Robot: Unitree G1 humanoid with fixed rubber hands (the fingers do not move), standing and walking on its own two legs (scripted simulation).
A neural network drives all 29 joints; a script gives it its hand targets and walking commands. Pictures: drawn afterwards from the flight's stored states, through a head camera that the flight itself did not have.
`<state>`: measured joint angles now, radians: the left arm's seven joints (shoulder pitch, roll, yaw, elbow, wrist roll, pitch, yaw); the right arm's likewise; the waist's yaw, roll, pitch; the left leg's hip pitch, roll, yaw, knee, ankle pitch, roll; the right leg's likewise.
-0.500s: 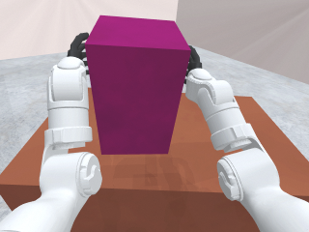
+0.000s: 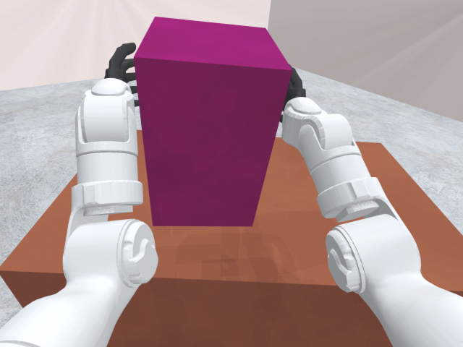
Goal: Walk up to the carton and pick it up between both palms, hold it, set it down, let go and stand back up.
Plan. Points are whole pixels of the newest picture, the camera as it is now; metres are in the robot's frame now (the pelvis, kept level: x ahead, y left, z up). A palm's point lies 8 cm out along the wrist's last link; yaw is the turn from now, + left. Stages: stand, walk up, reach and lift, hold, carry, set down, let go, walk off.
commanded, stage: hold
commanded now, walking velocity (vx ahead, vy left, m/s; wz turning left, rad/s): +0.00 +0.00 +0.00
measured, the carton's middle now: (207, 129) +0.38 +0.02 +0.26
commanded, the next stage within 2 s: none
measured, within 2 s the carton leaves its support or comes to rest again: neither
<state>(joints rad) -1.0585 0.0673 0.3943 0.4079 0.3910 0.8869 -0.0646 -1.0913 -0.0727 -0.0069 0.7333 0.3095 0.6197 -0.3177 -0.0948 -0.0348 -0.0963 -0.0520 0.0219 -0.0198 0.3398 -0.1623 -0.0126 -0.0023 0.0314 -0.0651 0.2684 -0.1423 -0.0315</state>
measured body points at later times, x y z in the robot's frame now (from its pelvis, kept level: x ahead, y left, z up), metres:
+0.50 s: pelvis +0.01 +0.01 +0.00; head -0.09 +0.03 +0.44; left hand +0.39 +0.15 +0.32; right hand +0.38 -0.12 +0.31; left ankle +0.02 +0.13 -0.75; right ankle +0.01 -0.10 -0.75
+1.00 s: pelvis +0.00 +0.00 +0.00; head -0.09 +0.02 +0.44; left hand +0.39 +0.15 +0.33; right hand +0.38 -0.12 +0.31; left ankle +0.02 +0.13 -0.75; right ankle +0.01 -0.10 -0.75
